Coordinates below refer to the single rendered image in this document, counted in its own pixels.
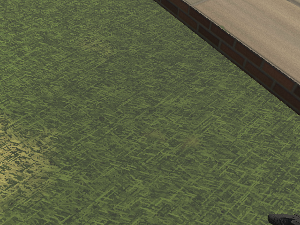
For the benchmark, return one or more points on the robot right hand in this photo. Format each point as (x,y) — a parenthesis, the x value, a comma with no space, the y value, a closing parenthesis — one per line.
(283,219)

